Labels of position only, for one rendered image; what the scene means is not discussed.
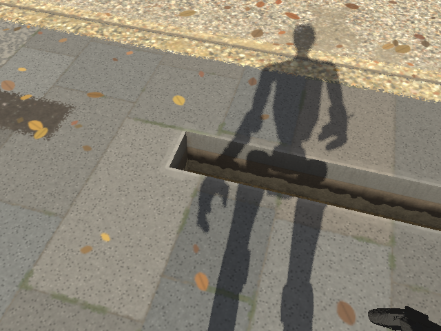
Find right robot hand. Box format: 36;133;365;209
368;306;441;331

